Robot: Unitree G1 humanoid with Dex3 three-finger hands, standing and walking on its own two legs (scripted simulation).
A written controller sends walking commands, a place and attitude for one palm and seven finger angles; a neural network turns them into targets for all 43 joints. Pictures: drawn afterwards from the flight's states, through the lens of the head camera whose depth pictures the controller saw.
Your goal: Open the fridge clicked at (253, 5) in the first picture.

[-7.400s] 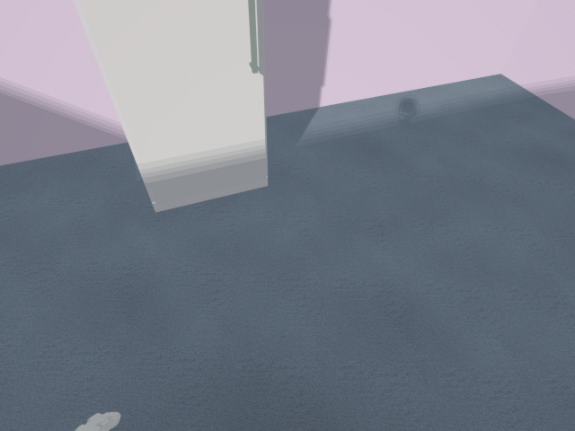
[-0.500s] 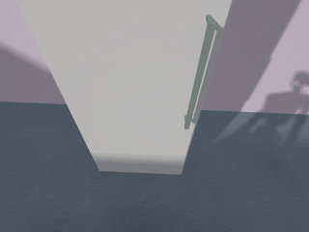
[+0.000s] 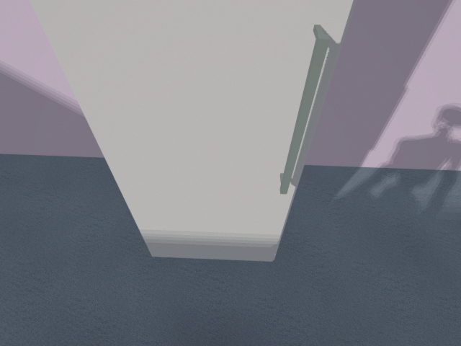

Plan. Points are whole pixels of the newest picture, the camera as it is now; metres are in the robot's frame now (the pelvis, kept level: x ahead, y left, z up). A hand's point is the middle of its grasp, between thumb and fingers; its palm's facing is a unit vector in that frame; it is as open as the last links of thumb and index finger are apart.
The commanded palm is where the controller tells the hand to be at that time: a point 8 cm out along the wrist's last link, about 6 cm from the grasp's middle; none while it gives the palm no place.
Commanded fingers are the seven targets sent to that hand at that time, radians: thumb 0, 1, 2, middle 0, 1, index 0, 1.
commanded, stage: look again from close up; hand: right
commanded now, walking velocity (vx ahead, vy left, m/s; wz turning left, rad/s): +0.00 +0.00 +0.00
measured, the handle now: (297, 127) +0.53 -0.11 +0.09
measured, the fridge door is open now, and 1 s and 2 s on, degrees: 0 0 0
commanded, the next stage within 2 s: raise the hand to about handle height in 0.16 s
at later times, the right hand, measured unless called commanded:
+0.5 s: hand (362, 312) +0.19 -0.19 +0.00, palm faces +0.14 +0.99 -0.05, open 7.7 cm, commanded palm +0.11 -0.25 -0.05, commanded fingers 0.00 -0.60 -0.77 0.22 0.50 0.22 0.50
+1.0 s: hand (385, 329) +0.17 -0.23 -0.01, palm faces -0.01 +1.00 -0.03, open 10.5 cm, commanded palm +0.14 -0.28 +0.00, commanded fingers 0.00 -0.01 -0.52 0.26 0.87 0.26 0.87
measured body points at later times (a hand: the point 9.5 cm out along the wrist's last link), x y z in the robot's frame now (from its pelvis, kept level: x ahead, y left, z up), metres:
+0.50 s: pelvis -0.03 +0.01 -0.03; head -0.01 +0.02 +0.42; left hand +0.14 +0.26 -0.12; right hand +0.18 -0.25 +0.00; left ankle -0.02 +0.13 -0.74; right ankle +0.01 -0.11 -0.74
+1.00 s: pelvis -0.05 +0.00 -0.07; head +0.00 -0.01 +0.38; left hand +0.13 +0.23 -0.15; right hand +0.17 -0.28 -0.01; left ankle -0.02 +0.13 -0.74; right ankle +0.01 -0.11 -0.74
